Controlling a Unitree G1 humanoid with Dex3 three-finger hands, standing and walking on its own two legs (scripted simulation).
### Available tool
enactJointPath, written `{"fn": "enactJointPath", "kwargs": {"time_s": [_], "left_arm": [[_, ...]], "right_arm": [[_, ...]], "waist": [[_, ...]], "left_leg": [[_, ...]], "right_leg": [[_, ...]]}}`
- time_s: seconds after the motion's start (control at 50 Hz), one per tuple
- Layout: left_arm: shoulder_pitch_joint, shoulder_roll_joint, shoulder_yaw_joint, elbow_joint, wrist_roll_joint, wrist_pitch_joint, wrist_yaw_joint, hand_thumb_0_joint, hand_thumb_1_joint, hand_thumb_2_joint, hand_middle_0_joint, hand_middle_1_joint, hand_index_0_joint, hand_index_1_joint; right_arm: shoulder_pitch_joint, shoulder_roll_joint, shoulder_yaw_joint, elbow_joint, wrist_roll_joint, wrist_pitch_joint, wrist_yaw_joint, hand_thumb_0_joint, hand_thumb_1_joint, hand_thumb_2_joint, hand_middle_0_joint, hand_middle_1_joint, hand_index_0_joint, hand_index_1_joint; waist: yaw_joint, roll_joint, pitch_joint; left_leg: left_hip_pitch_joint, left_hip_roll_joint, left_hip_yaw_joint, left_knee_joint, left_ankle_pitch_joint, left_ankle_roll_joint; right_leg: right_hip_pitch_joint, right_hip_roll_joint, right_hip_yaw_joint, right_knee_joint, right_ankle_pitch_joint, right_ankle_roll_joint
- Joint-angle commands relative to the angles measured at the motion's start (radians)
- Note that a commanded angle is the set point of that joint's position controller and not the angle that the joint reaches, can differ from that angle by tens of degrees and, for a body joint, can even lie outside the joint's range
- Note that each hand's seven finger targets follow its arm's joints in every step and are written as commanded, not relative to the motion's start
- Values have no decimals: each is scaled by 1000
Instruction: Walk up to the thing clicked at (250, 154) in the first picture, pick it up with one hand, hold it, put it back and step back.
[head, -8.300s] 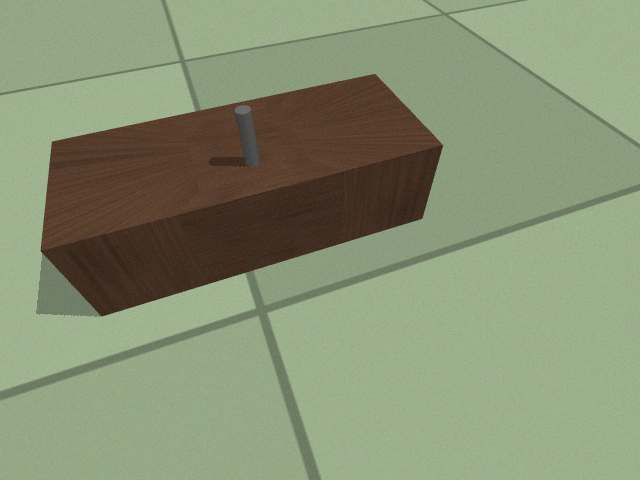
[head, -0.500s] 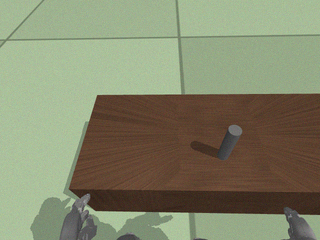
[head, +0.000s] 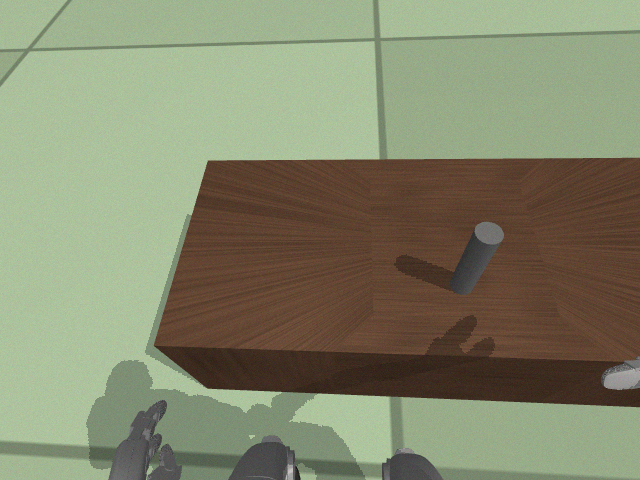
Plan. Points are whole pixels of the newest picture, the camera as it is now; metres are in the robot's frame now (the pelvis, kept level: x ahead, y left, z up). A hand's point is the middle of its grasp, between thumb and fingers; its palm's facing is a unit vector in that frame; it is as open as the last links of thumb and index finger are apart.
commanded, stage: go down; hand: right
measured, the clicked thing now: (473, 261) +0.53 -0.26 -0.23
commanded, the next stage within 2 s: approach in 1.30 s
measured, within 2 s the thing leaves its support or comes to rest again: neither
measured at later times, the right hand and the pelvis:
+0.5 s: hand out of the picture +0.36 -0.40 +0.01, palm faces +0.26 +0.96 -0.12, open 17.4 cm; pelvis -0.01 -0.01 -0.02, yaw +1 degrees
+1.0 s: hand out of the picture +0.39 -0.42 +0.03, palm faces +0.27 +0.96 -0.08, open 17.1 cm; pelvis +0.00 -0.01 -0.02, yaw +2 degrees
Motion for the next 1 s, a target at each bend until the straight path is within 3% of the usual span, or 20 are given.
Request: {"fn": "enactJointPath", "kwargs": {"time_s": [0.0, 0.06, 0.14, 0.28, 0.4, 0.48, 0.52, 0.56, 0.6, 0.66, 0.8, 0.86, 0.88, 0.92, 0.96, 0.98], "left_arm": [[53, 182, 81, -92, 5, -21, 1, 0, 895, 900, -193, -295, -194, -293], [68, 191, 80, -112, 8, -7, -7, 0, 890, 903, -192, -295, -192, -295], [91, 207, 76, -105, 7, 15, -10, 0, 898, 904, -195, -300, -196, -298], [127, 229, 57, -84, 17, 32, -17, 0, 899, 898, -195, -301, -198, -298], [151, 238, 48, -65, 21, 41, -24, 0, 898, 903, -195, -304, -197, -302], [180, 256, 54, -40, 25, 49, -32, 0, 889, 906, -196, -305, -196, -305], [168, 249, 39, -62, 26, 51, -36, 0, 891, 900, -196, -306, -198, -304], [180, 253, 40, -53, 26, 57, -37, 0, 894, 901, -195, -306, -197, -304], [170, 257, 39, -64, 28, 58, -41, 0, 889, 898, -196, -307, -198, -304], [190, 266, 37, -49, 29, 65, -43, 0, 888, 899, -195, -305, -196, -304], [194, 261, 27, -49, 31, 75, -51, 0, 886, 897, -192, -301, -193, -301], [202, 279, 35, -40, 36, 84, -54, 0, 879, 897, -193, -303, -192, -303], [199, 267, 24, -45, 34, 83, -56, 0, 878, 893, -193, -303, -194, -302], [195, 262, 18, -52, 36, 85, -58, 0, 878, 898, -192, -302, -192, -303], [188, 265, 15, -66, 33, 85, -61, 0, 873, 894, -192, -301, -191, -301], [204, 277, 24, -44, 35, 88, -61, 0, 882, 900, -193, -302, -192, -303]], "right_arm": [[-206, -369, -148, 2, 11, -159, 72, 0, 611, -63, 16, 63, 28, 63], [-301, -444, -198, 28, 20, -252, 110, 0, 611, -66, 15, 63, 27, 63], [-419, -490, -215, 87, 30, -341, 152, 0, 606, -71, 13, 64, 25, 64], [-519, -615, -265, 230, 27, -426, 198, 0, 516, -72, 28, 56, 33, 56], [-597, -671, -285, 279, 23, -460, 226, 0, 470, -68, 39, 50, 39, 50], [-583, -673, -284, 373, 26, -468, 245, 0, 446, -71, 42, 48, 40, 48], [-638, -714, -302, 326, 29, -487, 250, 0, 419, -69, 48, 46, 45, 46], [-623, -691, -292, 364, 32, -489, 263, 0, 431, -70, 46, 47, 43, 47], [-662, -704, -291, 349, 34, -500, 266, 0, 413, -62, 54, 43, 48, 43], [-649, -741, -314, 374, 34, -500, 272, 0, 431, -66, 49, 46, 45, 46], [-710, -765, -329, 354, 43, -519, 281, 0, 411, -57, 61, 41, 52, 41], [-693, -762, -318, 418, 37, -515, 288, 0, 434, -52, 59, 41, 51, 41], [-742, -782, -328, 360, 41, -527, 288, 0, 419, -54, 61, 40, 53, 40], [-764, -791, -331, 371, 42, -532, 293, 0, 444, -58, 54, 44, 48, 44], [-759, -789, -326, 395, 43, -531, 297, 0, 447, -55, 56, 42, 50, 42], [-723, -801, -341, 442, 41, -527, 299, 0, 459, -58, 52, 44, 47, 44]], "waist": [[-23, -104, -228], [-17, -99, -311], [-7, -117, -315], [-13, -150, -349], [-2, -152, -380], [5, -156, -359], [-3, -169, -390], [7, -167, -399], [12, -177, -384], [4, -190, -394], [11, -212, -429], [16, -227, -391], [14, -216, -411], [21, -220, -424], [25, -203, -407], [21, -207, -405]], "left_leg": [[173, -30, -11, -56, 151, 44], [175, -28, -19, -31, 193, 49], [127, -32, -27, -26, 131, 51], [106, -33, -34, -18, 113, 55], [97, -35, -40, -9, 150, 55], [53, -41, -31, 5, 157, 60], [58, -40, -33, 14, 174, 59], [26, -45, -29, 19, 168, 60], [22, -43, -33, 15, 153, 60], [14, -43, -28, 23, 151, 62], [-16, -47, -28, 30, 183, 62], [-40, -48, -27, 35, 156, 65], [-42, -49, -26, 38, 160, 63], [-51, -48, -28, 38, 166, 63], [-39, -47, -28, 40, 153, 63], [-40, -46, -28, 46, 161, 63]], "right_leg": [[28, 26, -4, -162, 274, -18], [46, 23, -2, -137, 328, -19], [24, 24, -1, -142, 251, -21], [8, 27, 0, -125, 238, -17], [1, 31, -3, -98, 275, -21], [3, 22, 10, -90, 319, -15], [5, 24, 9, -78, 338, -16], [28, 16, 16, -71, 368, -13], [16, 19, 14, -71, 329, -17], [18, 14, 22, -68, 355, -12], [69, -1, 37, -46, 457, -5], [42, 3, 31, -44, 437, -3], [50, 0, 39, -44, 436, -4], [54, -3, 37, -32, 440, -5], [17, 5, 33, -39, 375, -10], [11, 2, 35, -34, 395, -10]]}}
